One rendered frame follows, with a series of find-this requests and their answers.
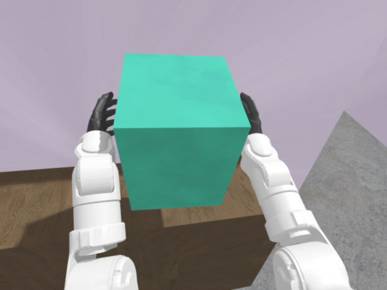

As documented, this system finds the pedestal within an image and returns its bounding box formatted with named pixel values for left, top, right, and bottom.
left=0, top=155, right=277, bottom=290

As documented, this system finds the carton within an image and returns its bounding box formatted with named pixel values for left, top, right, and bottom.
left=113, top=53, right=251, bottom=210

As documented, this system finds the robot right hand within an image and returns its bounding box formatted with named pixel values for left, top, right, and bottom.
left=240, top=92, right=262, bottom=135

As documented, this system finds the robot left hand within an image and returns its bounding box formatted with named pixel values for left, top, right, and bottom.
left=87, top=92, right=117, bottom=136

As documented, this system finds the robot left forearm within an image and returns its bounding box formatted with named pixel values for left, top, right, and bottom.
left=64, top=130, right=126, bottom=290

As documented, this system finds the robot right forearm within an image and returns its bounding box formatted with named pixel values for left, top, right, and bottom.
left=240, top=134, right=350, bottom=284

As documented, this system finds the robot left upper arm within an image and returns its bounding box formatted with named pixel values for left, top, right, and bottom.
left=65, top=255, right=138, bottom=290

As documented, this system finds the robot right upper arm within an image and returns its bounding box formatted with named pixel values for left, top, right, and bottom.
left=273, top=240, right=353, bottom=290

